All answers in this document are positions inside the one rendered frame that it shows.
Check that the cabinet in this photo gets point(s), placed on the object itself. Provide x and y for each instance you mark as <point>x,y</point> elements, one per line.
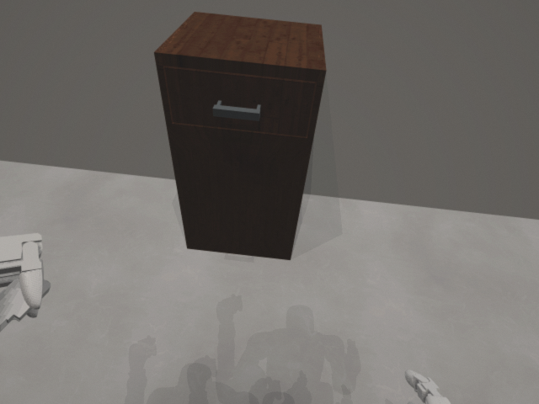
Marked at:
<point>240,191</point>

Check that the drawer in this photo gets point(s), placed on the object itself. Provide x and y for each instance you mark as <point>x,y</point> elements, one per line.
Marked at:
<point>285,103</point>

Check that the robot right hand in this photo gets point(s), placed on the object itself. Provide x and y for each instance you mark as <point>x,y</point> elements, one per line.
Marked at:
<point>428,391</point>

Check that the handle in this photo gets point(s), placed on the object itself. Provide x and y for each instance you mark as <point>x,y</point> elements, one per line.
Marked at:
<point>236,112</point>

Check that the robot left hand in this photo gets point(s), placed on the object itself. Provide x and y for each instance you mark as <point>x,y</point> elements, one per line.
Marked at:
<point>21,270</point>

